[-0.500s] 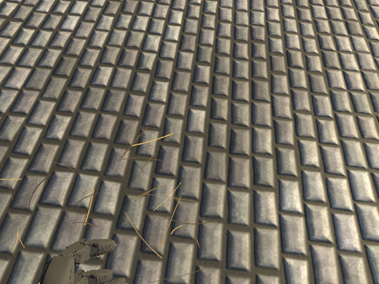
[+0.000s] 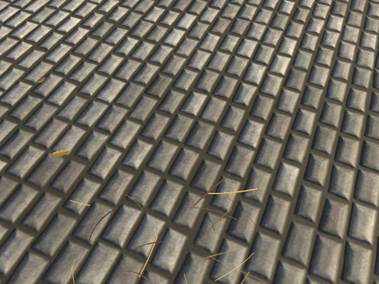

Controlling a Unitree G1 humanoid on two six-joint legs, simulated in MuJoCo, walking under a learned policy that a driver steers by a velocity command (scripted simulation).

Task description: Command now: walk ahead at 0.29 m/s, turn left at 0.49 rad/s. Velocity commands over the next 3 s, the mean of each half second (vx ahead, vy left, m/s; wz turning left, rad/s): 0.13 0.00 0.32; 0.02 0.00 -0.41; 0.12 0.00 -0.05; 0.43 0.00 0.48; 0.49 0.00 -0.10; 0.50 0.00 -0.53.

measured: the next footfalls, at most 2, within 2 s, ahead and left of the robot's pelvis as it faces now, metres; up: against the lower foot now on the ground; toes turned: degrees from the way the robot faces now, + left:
left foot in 0.04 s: +0.21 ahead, +0.11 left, +0.00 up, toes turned +4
right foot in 0.48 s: +0.23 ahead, -0.13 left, +0.00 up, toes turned +9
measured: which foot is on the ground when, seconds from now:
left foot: up 0.00-0.02, down 0.04-0.98, up 1.00-1.00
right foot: down 0.00-0.04, up 0.06-0.46, down 0.48-0.70, up 0.72-0.96, down 0.98-1.00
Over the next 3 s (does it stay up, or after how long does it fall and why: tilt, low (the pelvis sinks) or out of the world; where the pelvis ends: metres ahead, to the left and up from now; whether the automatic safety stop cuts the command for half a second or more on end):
stays up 0.91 0.00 -0.01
